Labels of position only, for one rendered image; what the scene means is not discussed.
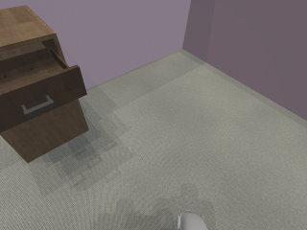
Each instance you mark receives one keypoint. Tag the cabinet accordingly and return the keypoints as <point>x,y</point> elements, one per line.
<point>21,32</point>

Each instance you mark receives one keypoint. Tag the right robot thigh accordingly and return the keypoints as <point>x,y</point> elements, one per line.
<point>190,221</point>

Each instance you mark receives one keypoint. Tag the drawer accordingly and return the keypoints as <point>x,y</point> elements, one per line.
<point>27,79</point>

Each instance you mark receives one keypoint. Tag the handle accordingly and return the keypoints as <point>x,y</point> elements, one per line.
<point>39,108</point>

